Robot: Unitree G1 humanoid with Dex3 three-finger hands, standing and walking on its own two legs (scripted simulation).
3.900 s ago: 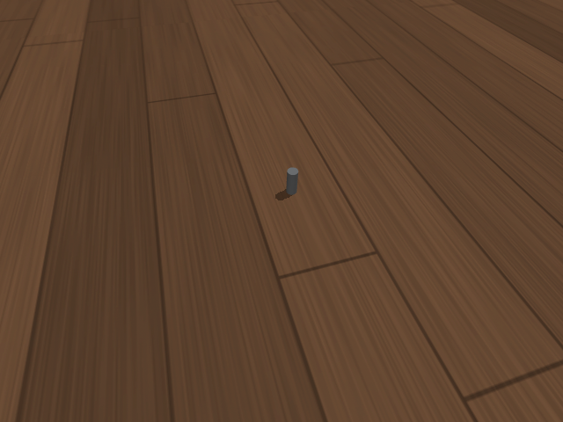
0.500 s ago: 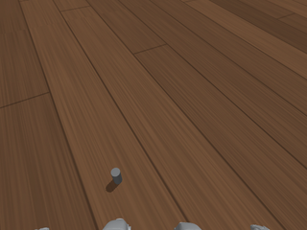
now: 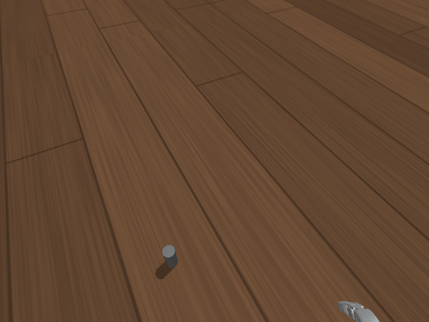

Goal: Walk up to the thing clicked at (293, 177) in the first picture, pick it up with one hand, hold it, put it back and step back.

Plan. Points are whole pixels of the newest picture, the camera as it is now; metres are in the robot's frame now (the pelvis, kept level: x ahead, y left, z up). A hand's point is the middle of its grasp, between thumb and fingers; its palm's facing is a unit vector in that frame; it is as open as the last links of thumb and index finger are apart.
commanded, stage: walk up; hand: left
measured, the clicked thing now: (170, 256) +0.47 +0.20 -0.71
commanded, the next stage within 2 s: stand in 0.66 s
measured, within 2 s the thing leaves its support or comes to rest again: neither
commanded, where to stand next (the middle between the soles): +0.07 +0.00 m, yaw -1 degrees
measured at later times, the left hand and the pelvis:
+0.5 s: hand out of the picture +0.09 +0.25 -0.16, palm faces -0.01 -0.95 -0.32, open 7.3 cm; pelvis +0.01 +0.00 +0.00, yaw +0 degrees
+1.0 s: hand out of the picture +0.09 +0.25 -0.15, palm faces -0.01 -0.94 -0.34, open 7.4 cm; pelvis +0.03 +0.00 +0.00, yaw +0 degrees
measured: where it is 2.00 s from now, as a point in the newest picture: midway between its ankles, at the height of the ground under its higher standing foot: outside the picture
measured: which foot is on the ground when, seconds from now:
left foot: down 0.00-1.00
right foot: down 0.00-1.00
